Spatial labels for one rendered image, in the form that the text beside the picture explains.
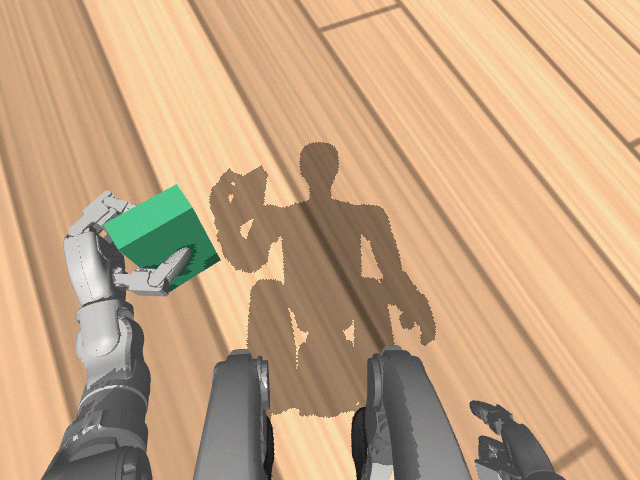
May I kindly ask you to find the right robot hand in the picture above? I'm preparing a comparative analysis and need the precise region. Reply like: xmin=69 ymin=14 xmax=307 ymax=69
xmin=469 ymin=400 xmax=556 ymax=480

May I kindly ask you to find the carton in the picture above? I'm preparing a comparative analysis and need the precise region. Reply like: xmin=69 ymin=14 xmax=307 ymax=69
xmin=103 ymin=184 xmax=220 ymax=292

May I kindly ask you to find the left robot hand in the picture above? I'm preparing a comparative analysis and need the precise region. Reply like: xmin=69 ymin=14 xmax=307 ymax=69
xmin=64 ymin=191 xmax=191 ymax=307

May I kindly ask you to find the right robot foot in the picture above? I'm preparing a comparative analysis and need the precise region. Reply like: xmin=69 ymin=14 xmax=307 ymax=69
xmin=351 ymin=407 xmax=368 ymax=480

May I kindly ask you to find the left robot arm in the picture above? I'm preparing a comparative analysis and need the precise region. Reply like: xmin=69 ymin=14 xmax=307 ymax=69
xmin=41 ymin=297 xmax=153 ymax=480

